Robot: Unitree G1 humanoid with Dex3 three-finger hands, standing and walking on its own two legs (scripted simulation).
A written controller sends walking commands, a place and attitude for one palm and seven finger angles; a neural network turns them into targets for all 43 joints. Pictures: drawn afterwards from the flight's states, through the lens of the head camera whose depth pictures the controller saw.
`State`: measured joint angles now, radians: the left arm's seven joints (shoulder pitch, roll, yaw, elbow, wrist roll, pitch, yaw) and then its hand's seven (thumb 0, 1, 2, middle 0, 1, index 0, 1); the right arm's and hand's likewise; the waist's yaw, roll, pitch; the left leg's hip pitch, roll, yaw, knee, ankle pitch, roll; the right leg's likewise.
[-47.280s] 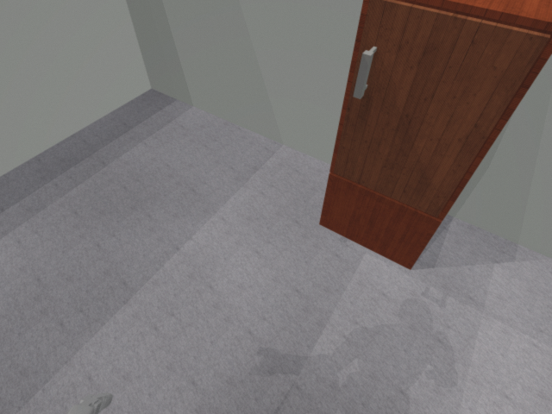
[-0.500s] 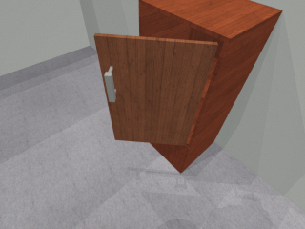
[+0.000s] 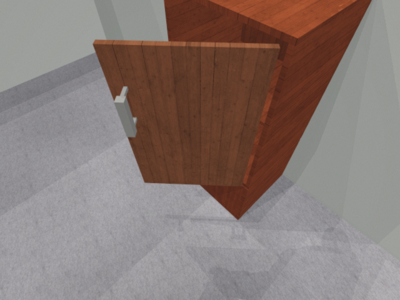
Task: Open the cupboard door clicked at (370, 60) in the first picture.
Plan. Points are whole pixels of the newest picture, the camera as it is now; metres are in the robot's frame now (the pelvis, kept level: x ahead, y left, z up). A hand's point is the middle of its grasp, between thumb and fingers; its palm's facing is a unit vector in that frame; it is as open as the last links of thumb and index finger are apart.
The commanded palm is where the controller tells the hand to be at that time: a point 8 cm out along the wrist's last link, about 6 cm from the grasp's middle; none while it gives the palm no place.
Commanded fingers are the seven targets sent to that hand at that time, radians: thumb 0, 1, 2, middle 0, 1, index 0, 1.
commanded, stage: come to a stop and stand still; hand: left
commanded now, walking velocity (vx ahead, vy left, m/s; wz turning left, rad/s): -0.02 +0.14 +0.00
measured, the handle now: (128, 112) +0.54 +0.21 +0.03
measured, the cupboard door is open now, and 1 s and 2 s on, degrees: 44 44 44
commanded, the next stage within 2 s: look again from close up in 0.52 s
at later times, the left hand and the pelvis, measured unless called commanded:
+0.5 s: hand out of the picture -0.03 +0.19 -0.16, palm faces +0.03 -0.98 -0.19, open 7.3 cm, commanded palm none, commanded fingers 0.00 0.90 0.90 -0.20 -0.30 -0.20 -0.30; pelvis -0.03 +0.02 +0.01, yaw +0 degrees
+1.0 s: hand out of the picture -0.01 +0.19 -0.15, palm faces +0.01 -0.97 -0.24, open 7.4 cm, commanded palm none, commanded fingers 0.00 0.90 0.90 -0.20 -0.30 -0.20 -0.30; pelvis -0.02 +0.01 +0.01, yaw +1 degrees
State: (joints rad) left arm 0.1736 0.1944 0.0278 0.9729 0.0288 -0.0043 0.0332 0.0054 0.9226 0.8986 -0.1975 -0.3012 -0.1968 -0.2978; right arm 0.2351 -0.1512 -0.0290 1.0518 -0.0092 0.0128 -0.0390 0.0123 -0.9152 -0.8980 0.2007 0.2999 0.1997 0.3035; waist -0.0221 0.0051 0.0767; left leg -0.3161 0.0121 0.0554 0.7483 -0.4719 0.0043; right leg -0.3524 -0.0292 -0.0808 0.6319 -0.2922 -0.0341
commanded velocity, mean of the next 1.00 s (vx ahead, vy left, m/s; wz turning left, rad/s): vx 0.00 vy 0.01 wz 0.00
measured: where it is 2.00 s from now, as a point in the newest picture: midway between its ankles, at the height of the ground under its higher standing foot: outside the picture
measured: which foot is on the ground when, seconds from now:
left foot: up 0.00-0.14, down 0.16-1.00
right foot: down 0.00-1.00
